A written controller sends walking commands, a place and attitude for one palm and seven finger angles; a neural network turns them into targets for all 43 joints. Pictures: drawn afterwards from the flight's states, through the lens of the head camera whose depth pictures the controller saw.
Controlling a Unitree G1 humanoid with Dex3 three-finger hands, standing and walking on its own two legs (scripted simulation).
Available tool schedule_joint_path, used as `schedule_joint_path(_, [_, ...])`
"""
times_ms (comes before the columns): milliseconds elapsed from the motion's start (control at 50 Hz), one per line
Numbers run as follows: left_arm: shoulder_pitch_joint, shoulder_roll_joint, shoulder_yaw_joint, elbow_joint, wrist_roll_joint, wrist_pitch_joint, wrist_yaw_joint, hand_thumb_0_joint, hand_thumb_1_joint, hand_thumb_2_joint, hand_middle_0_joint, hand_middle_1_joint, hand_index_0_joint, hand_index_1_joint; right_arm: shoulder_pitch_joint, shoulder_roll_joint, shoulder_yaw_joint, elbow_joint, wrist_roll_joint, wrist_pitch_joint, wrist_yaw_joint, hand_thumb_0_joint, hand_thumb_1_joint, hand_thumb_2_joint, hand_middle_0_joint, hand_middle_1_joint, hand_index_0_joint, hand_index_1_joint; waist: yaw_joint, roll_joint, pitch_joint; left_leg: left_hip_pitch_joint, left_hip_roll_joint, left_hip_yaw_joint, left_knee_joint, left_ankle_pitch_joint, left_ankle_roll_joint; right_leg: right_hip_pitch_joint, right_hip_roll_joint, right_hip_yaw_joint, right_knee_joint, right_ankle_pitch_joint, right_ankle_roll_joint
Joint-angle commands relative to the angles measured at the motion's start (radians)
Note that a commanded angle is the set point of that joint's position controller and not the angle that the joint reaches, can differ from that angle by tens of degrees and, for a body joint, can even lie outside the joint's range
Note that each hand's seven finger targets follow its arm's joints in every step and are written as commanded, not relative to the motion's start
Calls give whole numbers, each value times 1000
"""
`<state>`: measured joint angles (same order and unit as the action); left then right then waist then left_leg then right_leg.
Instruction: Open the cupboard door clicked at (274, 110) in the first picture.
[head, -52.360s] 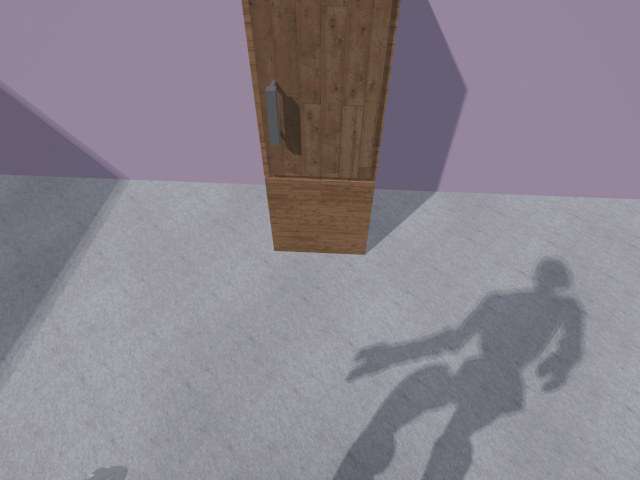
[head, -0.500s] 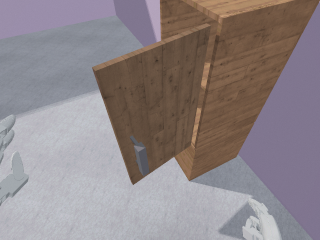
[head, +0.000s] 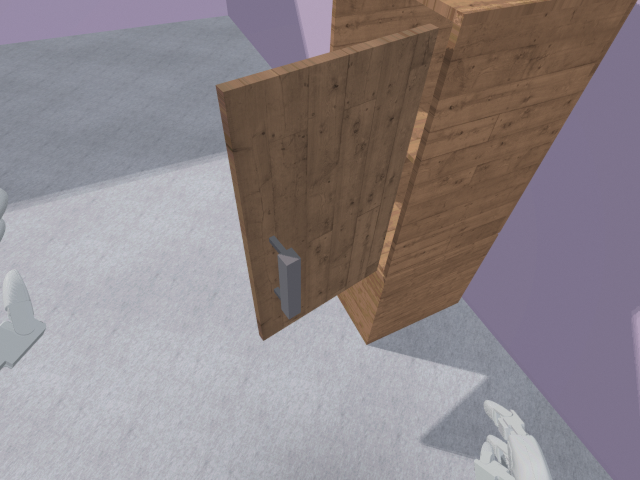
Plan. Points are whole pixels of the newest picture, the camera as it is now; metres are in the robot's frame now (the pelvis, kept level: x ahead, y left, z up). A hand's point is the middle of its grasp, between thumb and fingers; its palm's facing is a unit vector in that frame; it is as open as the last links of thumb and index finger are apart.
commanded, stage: step back with the hand held close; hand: left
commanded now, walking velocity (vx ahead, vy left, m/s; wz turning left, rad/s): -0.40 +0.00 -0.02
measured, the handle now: (283, 277) +0.45 +0.09 -0.09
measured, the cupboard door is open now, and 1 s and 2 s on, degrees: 100 100 100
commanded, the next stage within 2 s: stop stepping back and stand still in 0.64 s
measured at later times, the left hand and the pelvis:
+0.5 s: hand (87, 393) +0.16 +0.20 +0.17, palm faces +0.27 -0.79 -0.56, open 7.4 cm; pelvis -0.07 -0.04 +0.01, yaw -3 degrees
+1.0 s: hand out of the picture -0.02 +0.17 +0.18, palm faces +0.41 -0.73 -0.55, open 7.4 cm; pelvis -0.20 -0.09 +0.01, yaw +2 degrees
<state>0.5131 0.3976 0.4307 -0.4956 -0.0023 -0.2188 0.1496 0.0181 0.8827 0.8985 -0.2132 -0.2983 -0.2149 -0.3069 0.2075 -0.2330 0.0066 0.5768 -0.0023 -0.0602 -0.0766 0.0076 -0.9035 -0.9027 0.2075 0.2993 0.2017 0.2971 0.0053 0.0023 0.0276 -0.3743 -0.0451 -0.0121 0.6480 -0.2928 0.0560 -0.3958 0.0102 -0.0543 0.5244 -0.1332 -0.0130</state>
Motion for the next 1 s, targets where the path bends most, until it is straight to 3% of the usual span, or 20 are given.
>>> schedule_joint_path(0, [-34, 224, 132, -227, -20, -73, 35, 0, 900, 900, -200, -300, -200, -300, -82, -134, -53, -142, 0, -54, -19, 0, -900, -900, 200, 300, 200, 300, -23, 17, -95, -79, 57, -81, -156, -182, -7, 90, -122, 147, -178, -241, -27])
schedule_joint_path(80, [12, 222, 176, -245, 7, -83, 25, 0, 900, 900, -200, -300, -200, -300, -122, -147, -59, -164, -12, -61, -30, 0, -900, -900, 200, 300, 200, 300, 12, 231, -117, -469, 242, -308, -490, -250, 76, 513, 74, 52, 269, 36, 29])
schedule_joint_path(140, [35, 223, 175, -236, -8, -82, 11, 0, 900, 900, -200, -300, -200, -300, -115, -133, -69, -152, -21, -82, -18, 0, -900, -900, 200, 300, 200, 300, 18, 118, -148, -250, 254, -279, -356, 169, 87, 370, 67, 98, 253, -51, 14])
schedule_joint_path(240, [44, 188, 101, -243, -41, -79, -1, 0, 900, 900, -200, -300, -200, -300, -97, -129, -63, -82, -35, -104, 16, 0, -900, -900, 200, 300, 200, 300, 6, 166, -237, 214, 267, -221, -255, 791, 50, 137, 47, 99, 116, -156, 5])
schedule_joint_path(320, [17, 220, 116, -275, -47, -55, -3, 0, 900, 900, -200, -300, -200, -300, -105, -126, -67, -69, -36, -95, 34, 0, -900, -900, 200, 300, 200, 300, 10, 176, -317, 388, 281, -202, -238, 913, 58, 87, 52, 100, 84, -231, 9])
schedule_joint_path(380, [44, 234, 141, -289, -66, -31, -10, 0, 900, 900, -200, -300, -200, -300, -140, -123, -63, -92, -27, -76, 44, 0, -900, -900, 200, 300, 200, 300, 18, 162, -333, 340, 279, -187, -261, 763, 68, 131, 46, 91, 60, -222, 13])
schedule_joint_path(420, [89, 261, 180, -291, -68, -26, -14, 0, 900, 900, -200, -300, -200, -300, -158, -121, -61, -117, -19, -56, 46, 0, -900, -900, 200, 300, 200, 300, 27, 119, -338, 247, 238, -139, -225, 618, 50, 209, 14, 103, -51, -19, 13])
schedule_joint_path(480, [111, 305, 220, -220, -66, -34, -9, 0, 900, 900, -200, -300, -200, -300, -193, -85, -51, -164, 35, -16, 36, 0, -900, -900, 200, 300, 200, 300, 18, -260, -233, -72, -26, 57, 194, -136, -71, 221, -305, 323, -229, 797, 56])
schedule_joint_path(500, [144, 304, 232, -184, -62, -23, -2, 0, 900, 900, -200, -300, -200, -300, -195, -80, -53, -153, 32, -13, 29, 0, -900, -900, 200, 300, 200, 300, 21, -239, -219, -117, -28, -5, 327, -174, -65, 201, -315, 265, -192, 870, 78])
schedule_joint_path(560, [101, 266, 183, -182, -43, 5, 4, 0, 900, 900, -200, -300, -200, -300, -215, -39, -8, -150, 13, 6, -1, 0, -900, -900, 200, 300, 200, 300, 0, -116, -191, -131, 13, 68, 212, -179, -78, 285, -256, 164, -95, 1033, -28])
schedule_joint_path(600, [53, 244, 133, -205, -33, 11, 17, 0, 900, 900, -200, -300, -200, -300, -208, -65, -8, -129, 6, 9, -22, 0, -900, -900, 200, 300, 200, 300, -13, -40, -177, -65, 1, 98, 68, -107, -73, 303, -218, 157, -87, 1083, 4])
schedule_joint_path(660, [31, 244, 104, -235, -42, 14, 19, 0, 900, 900, -200, -300, -200, -300, -156, -98, -37, -119, 25, 19, -43, 0, -900, -900, 200, 300, 200, 300, -17, -52, -229, 86, 56, 53, -225, 207, -51, 364, -127, 101, -43, 879, 70])
schedule_joint_path(700, [55, 263, 131, -266, -48, -3, 15, 0, 900, 900, -200, -300, -200, -300, -127, -130, -68, -136, 40, 16, -34, 0, -900, -900, 200, 300, 200, 300, 7, 68, -303, 241, 198, -52, -276, 669, 10, 271, -42, 100, 16, 364, 108])
schedule_joint_path(720, [91, 268, 124, -290, -49, -15, 6, 0, 900, 900, -200, -300, -200, -300, -119, -141, -77, -146, 48, 4, -20, 0, -900, -900, 200, 300, 200, 300, 15, 125, -312, 285, 254, -80, -316, 668, 30, 233, -19, 104, 61, 49, 96])
schedule_joint_path(760, [179, 262, 170, -274, -51, 0, 15, 0, 900, 900, -200, -300, -200, -300, -117, -116, -81, -163, 9, -14, -10, 0, -900, -900, 200, 300, 200, 300, 1, 231, -291, 276, 287, -144, -259, 829, 55, 140, 6, 89, 93, -137, 28])
schedule_joint_path(800, [186, 267, 183, -304, -42, 1, 19, 0, 900, 900, -200, -300, -200, -300, -111, -114, -67, -154, 2, -25, 1, 0, -900, -900, 200, 300, 200, 300, -2, 220, -250, 151, 265, -120, -259, 614, 48, 222, -7, 90, 74, -142, 13])
schedule_joint_path(840, [193, 253, 185, -281, -43, 2, 22, 0, 900, 900, -200, -300, -200, -300, -118, -122, -60, -160, 15, -36, -3, 0, -900, -900, 200, 300, 200, 300, -4, 88, -178, -65, 187, -78, -230, 113, 20, 329, -40, 157, -60, -52, 16])
schedule_joint_path(880, [154, 240, 166, -217, -49, 0, 30, 0, 900, 900, -200, -300, -200, -300, -83, -101, -65, -147, 26, -40, -7, 0, -900, -900, 200, 300, 200, 300, -25, -140, -131, -20, 41, 2, 29, -125, -45, 120, -229, 466, -354, -367, -25])
schedule_joint_path(900, [105, 229, 156, -182, -45, -11, 36, 0, 900, 900, -200, -300, -200, -300, -75, -100, -72, -124, 23, -41, -9, 0, -900, -900, 200, 300, 200, 300, -18, -147, -105, -18, 37, -4, 199, -146, -51, 42, -294, 531, -430, -511, -26])
schedule_joint_path(980, [-42, 193, 88, -71, -22, -30, 41, 0, 900, 900, -200, -300, -200, -300, -48, -97, -57, -87, 7, -51, -19, 0, -900, -900, 200, 300, 200, 300, -40, -58, -66, -36, 58, 7, 242, -73, -45, 21, -255, 371, -407, -535, -39])
